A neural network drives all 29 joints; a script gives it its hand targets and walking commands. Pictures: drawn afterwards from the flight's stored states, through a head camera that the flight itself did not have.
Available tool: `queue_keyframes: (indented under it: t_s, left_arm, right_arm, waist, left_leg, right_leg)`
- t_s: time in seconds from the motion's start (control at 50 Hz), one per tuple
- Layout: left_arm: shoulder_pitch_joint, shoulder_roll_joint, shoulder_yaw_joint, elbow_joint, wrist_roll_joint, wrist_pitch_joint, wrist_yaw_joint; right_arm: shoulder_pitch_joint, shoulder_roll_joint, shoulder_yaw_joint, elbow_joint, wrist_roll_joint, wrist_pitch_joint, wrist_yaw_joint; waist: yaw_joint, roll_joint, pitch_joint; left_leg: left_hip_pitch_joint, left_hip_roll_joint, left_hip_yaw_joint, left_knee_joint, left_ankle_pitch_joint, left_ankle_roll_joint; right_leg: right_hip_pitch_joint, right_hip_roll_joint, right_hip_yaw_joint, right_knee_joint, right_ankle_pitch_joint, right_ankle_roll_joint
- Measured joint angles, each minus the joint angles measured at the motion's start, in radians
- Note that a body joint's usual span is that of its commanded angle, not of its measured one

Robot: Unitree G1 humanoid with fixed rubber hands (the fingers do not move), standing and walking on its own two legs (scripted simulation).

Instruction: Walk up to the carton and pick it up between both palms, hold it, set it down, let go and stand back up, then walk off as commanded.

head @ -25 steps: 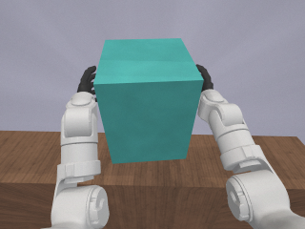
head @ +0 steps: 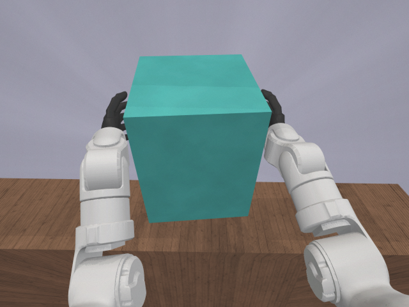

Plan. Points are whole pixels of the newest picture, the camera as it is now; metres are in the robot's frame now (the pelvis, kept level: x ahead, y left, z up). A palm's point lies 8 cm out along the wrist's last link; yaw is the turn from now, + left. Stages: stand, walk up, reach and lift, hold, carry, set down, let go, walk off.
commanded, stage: hold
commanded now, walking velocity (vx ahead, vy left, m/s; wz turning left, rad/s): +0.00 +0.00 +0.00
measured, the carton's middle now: (195, 138) +0.39 +0.01 +0.21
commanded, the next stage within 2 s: none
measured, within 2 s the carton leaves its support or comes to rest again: neither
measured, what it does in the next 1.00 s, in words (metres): stands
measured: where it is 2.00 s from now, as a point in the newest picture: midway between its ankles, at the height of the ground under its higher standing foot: outside the picture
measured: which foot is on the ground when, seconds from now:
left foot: down 0.00-1.00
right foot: down 0.00-1.00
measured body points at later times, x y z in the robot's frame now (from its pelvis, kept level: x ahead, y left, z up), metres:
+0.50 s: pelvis +0.00 +0.00 +0.00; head -0.07 +0.02 +0.44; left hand +0.38 +0.15 +0.25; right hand +0.38 -0.14 +0.24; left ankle +0.02 +0.12 -0.75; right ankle +0.01 -0.11 -0.75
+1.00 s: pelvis +0.00 +0.00 +0.00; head -0.07 +0.02 +0.44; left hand +0.37 +0.15 +0.25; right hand +0.38 -0.14 +0.24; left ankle +0.02 +0.12 -0.75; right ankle +0.01 -0.11 -0.75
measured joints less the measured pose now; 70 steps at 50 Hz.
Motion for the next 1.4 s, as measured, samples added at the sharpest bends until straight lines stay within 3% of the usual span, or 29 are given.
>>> queue_keyframes:
  t_s: [0.38, 0.82, 1.4]
  left_arm:
    - [-0.037, 0.001, 0.002, 0.044, 0.003, -0.013, 0.011]
    - [-0.007, -0.004, 0.003, 0.007, 0.004, -0.005, 0.0]
    - [-0.03, 0.0, 0.0, 0.045, 0.0, -0.018, 0.014]
  right_arm:
    - [-0.028, -0.003, -0.025, 0.04, -0.02, -0.011, 0.018]
    - [-0.002, -0.004, 0.0, -0.001, -0.002, 0.004, 0.0]
    - [-0.024, -0.003, -0.021, 0.045, -0.017, -0.013, 0.018]
  waist:
    - [0.015, -0.002, -0.006]
    - [0.001, 0.002, 0.0]
    - [0.009, 0.0, -0.01]
  left_leg:
    - [-0.02, 0.0, 0.01, -0.005, 0.011, 0.001]
    - [0.002, 0.0, 0.0, -0.003, 0.002, 0.0]
    - [-0.017, 0.001, 0.006, -0.004, 0.007, 0.0]
  right_leg:
    - [-0.031, 0.0, 0.01, 0.011, 0.006, -0.002]
    - [-0.001, 0.001, 0.002, 0.003, -0.001, -0.001]
    - [-0.025, 0.001, 0.007, 0.009, 0.002, -0.002]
